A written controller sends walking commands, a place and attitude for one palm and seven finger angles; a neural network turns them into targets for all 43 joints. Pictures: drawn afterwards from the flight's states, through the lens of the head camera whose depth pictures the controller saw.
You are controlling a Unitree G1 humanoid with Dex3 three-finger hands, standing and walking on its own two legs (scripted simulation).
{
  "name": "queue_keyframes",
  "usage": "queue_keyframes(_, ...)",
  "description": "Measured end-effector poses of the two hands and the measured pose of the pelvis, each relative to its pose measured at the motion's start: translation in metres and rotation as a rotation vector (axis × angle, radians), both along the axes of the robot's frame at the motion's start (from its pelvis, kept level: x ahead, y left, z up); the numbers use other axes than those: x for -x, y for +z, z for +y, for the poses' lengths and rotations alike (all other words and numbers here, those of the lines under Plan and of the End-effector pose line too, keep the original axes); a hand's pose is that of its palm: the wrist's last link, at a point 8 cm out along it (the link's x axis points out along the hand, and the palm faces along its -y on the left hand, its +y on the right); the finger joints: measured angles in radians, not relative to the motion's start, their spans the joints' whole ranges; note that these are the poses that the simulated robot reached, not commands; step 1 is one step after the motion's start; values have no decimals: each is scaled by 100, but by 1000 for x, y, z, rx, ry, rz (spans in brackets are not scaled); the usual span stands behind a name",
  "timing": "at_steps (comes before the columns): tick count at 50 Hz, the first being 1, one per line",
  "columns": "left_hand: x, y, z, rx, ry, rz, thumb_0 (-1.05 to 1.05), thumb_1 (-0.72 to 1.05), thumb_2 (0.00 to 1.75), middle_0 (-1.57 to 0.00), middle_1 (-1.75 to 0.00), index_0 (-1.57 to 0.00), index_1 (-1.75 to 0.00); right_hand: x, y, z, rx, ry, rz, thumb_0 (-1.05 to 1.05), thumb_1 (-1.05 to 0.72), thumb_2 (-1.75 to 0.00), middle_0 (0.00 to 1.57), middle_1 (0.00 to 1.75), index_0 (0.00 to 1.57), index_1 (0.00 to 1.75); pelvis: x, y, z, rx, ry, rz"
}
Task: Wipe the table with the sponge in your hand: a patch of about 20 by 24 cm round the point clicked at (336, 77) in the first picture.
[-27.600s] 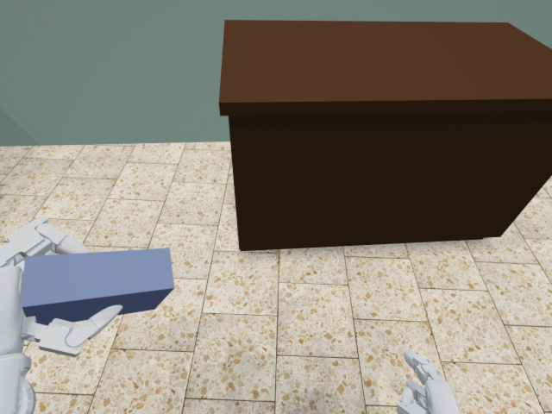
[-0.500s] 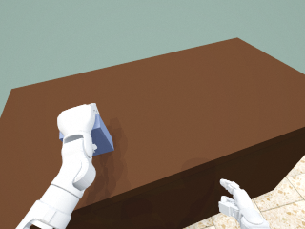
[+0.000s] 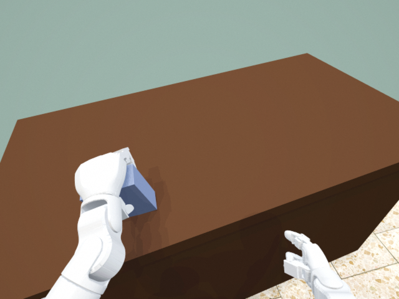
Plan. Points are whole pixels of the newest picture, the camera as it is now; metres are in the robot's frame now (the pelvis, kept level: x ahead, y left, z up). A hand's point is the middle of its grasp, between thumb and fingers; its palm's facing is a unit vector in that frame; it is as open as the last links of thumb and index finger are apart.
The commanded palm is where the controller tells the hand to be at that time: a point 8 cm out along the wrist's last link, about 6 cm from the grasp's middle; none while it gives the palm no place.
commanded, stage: wipe back along the middle lane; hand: left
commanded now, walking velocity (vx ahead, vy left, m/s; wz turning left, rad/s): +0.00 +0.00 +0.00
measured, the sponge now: (126, 199) +0.29 +0.21 +0.06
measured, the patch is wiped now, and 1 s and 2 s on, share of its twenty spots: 0.80 0.85 0.95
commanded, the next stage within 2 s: slide across to the third lane in 0.06 s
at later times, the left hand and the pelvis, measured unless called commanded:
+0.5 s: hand (137, 192) +0.27 +0.16 +0.12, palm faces +0.15 -0.17 -0.97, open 9.2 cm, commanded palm +0.23 +0.14 +0.17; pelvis -0.02 -0.02 +0.00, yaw +0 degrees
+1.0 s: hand (163, 189) +0.29 +0.12 +0.12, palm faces +0.12 -0.20 -0.97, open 9.2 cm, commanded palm +0.26 +0.11 +0.17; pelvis -0.03 -0.03 +0.00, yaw +0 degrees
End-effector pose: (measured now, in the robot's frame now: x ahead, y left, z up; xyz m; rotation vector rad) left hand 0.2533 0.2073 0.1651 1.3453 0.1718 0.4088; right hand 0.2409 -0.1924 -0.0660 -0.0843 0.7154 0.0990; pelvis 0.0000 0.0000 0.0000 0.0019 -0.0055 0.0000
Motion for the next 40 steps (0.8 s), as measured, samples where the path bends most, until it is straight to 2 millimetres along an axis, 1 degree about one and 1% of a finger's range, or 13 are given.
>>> queue_keyframes(8, 21, 0, -12, 38, -23, -27, 5, -42, 110, -69, -154, -79, -145, 1, 4, -2, -15, 9, -19, 2, -91, -90, 20, 30, 19, 30, 4, -1, -5, -2, -7, -15)
queue_keyframes(12, 25, 0, -17, 38, -22, -28, 5, -42, 110, -69, -154, -79, -145, 3, 5, -4, -7, 12, -25, 2, -91, -90, 20, 30, 20, 30, 8, -1, -9, -5, -3, -24)
queue_keyframes(22, 14, 2, -36, -7, -44, 16, 3, -44, 110, -73, -151, -81, -142, 8, 4, -9, -15, 15, -48, 2, -91, -90, 20, 30, 20, 30, 18, 0, -18, -12, 6, -39)
queue_keyframes(28, 7, 6, -54, -5, -89, 29, 2, -45, 110, -75, -149, -83, -140, 12, 5, -13, -26, 14, -60, 2, -91, -90, 20, 30, 20, 30, 21, 1, -24, -15, 5, -47)
queue_keyframes(34, 0, 8, -72, 4, -136, 24, 1, -46, 110, -76, -148, -84, -138, 16, 5, -21, -24, 4, -62, 2, -91, -90, 20, 30, 20, 30, 24, 1, -29, -16, 0, -49)
queue_keyframes(40, -2, 6, -80, 20, -148, 22, 1, -46, 110, -76, -147, -85, -138, 22, 5, -32, -16, -17, -54, 2, -91, -90, 20, 30, 20, 30, 26, 2, -33, -16, -8, -49)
